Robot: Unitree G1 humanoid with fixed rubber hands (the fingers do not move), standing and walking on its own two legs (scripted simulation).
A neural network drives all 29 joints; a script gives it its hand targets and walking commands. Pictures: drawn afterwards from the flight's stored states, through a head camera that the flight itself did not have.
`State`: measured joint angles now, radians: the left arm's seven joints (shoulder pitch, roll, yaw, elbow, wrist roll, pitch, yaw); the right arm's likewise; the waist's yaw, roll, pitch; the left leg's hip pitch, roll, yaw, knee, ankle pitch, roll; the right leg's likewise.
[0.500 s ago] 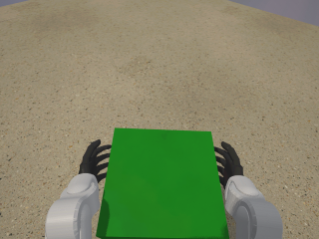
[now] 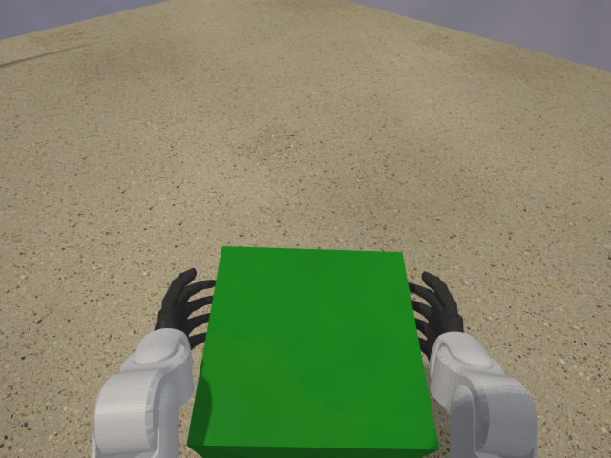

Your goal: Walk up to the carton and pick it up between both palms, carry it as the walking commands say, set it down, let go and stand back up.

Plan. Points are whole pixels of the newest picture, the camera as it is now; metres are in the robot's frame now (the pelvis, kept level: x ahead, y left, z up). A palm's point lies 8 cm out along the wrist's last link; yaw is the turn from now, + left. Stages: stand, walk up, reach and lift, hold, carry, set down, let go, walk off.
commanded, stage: carry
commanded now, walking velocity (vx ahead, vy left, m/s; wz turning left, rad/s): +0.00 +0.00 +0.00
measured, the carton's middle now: (307, 371) +0.23 +0.00 +0.01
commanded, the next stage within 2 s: hold in 1.28 s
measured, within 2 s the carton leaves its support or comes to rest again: neither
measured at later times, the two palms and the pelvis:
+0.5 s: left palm (208, 328) +0.25 +0.12 +0.08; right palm (461, 336) +0.25 -0.18 +0.08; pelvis +0.00 -0.03 +0.00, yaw +0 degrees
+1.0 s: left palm (230, 316) +0.29 +0.11 +0.04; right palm (455, 323) +0.29 -0.19 +0.04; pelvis +0.02 -0.04 +0.00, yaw +0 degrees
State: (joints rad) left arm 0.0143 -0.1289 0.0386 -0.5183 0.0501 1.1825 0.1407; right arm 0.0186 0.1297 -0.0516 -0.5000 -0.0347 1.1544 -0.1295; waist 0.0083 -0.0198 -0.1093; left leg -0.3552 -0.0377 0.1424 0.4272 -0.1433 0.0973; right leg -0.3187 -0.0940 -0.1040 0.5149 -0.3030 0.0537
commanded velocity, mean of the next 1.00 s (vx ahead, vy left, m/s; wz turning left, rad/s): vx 0.00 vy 0.00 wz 0.00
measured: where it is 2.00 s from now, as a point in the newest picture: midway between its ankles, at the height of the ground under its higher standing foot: outside the picture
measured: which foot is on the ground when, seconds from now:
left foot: down 0.00-1.00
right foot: down 0.00-1.00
